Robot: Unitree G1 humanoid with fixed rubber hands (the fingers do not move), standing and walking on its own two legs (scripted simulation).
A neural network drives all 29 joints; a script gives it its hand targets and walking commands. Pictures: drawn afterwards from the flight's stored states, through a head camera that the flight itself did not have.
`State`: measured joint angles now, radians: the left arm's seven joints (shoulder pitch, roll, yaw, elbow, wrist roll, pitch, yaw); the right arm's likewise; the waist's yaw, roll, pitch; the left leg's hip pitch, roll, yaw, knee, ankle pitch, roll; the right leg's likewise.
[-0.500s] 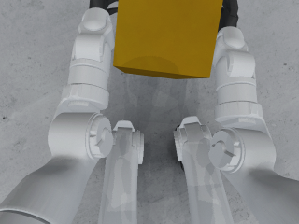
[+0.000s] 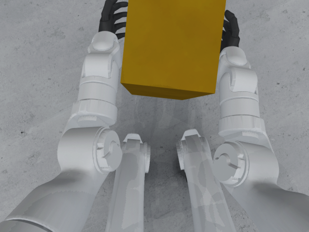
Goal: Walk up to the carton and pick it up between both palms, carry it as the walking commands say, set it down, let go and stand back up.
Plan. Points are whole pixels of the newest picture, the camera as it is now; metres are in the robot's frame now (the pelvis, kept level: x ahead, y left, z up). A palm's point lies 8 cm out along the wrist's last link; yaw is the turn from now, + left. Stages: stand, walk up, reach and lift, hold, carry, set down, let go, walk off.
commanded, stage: reach and lift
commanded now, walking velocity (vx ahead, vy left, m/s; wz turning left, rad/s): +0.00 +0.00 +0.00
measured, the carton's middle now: (167, 37) +0.55 -0.02 -0.14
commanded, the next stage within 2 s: none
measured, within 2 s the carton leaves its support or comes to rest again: neither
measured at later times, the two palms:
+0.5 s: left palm (100, 28) +0.51 +0.11 -0.01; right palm (244, 47) +0.47 -0.15 -0.01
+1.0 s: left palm (85, 19) +0.49 +0.11 +0.07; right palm (269, 44) +0.45 -0.14 +0.06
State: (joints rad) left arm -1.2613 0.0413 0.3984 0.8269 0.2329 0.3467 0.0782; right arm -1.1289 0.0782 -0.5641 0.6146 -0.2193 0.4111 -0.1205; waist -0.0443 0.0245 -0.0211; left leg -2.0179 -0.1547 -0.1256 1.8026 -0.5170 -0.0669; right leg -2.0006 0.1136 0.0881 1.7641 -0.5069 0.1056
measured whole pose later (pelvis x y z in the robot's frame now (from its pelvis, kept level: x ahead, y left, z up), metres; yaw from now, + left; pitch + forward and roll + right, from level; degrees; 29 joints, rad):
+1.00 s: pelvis +0.03 +0.00 +0.12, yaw +1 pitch +34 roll -2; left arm -0.96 -0.05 0.37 0.78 0.23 0.31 0.08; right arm -0.82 0.16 -0.52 0.57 -0.24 0.37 -0.10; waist -0.05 0.03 -0.10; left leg -1.53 -0.14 -0.15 1.43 -0.47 -0.04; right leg -1.52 0.10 0.11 1.38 -0.46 0.09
